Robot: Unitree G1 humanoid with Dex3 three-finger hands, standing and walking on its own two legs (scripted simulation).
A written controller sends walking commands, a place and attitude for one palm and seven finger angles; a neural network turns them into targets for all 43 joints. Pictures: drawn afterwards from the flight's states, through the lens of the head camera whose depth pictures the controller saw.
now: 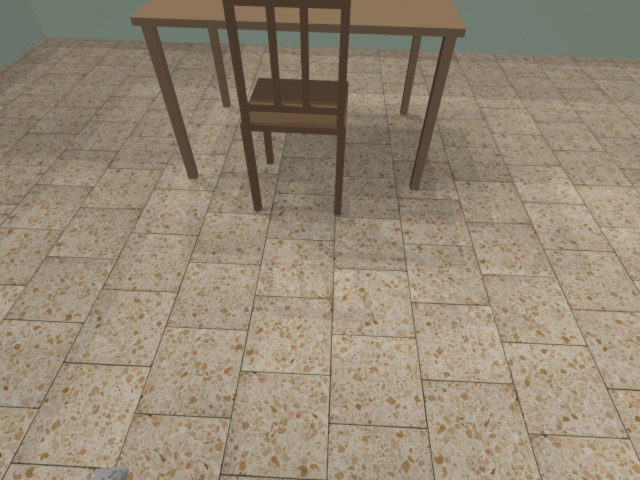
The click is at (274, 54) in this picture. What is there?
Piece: chair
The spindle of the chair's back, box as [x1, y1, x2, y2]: [265, 7, 280, 105]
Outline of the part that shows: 265,7 274,104 280,105 274,11 273,7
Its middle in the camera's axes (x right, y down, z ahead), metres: -0.16 -0.60 +1.29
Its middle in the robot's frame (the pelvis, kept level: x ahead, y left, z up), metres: +1.35 +0.23 -0.07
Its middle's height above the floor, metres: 0.70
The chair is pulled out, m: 0.00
